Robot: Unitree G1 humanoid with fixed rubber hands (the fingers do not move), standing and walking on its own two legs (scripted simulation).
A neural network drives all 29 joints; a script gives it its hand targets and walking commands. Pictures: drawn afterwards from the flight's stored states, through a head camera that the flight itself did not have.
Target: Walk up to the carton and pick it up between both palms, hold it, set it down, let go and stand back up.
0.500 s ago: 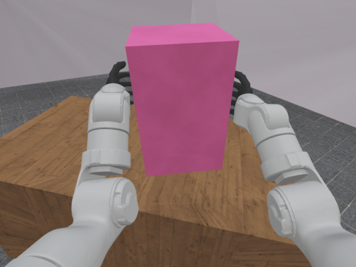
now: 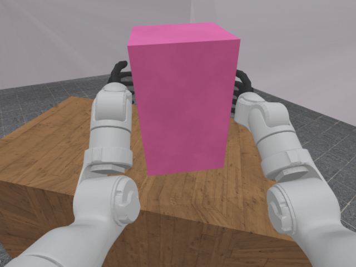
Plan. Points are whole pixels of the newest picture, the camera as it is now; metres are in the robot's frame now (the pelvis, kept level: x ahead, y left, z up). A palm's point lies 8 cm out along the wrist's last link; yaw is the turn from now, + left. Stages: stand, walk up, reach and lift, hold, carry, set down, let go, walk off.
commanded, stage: hold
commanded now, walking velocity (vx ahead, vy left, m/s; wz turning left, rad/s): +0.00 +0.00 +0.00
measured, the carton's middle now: (180, 99) +0.40 +0.01 +0.27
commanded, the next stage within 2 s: set down in 1.84 s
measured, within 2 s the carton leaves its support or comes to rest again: neither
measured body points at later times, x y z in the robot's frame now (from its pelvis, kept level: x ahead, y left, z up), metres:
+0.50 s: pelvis -0.01 -0.01 +0.00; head -0.12 +0.03 +0.43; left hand +0.37 +0.15 +0.30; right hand +0.36 -0.13 +0.29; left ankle +0.02 +0.12 -0.74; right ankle +0.02 -0.11 -0.74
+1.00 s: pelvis +0.00 -0.01 +0.00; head -0.11 +0.04 +0.44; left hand +0.38 +0.15 +0.29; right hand +0.36 -0.13 +0.28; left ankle +0.02 +0.12 -0.74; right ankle +0.02 -0.11 -0.74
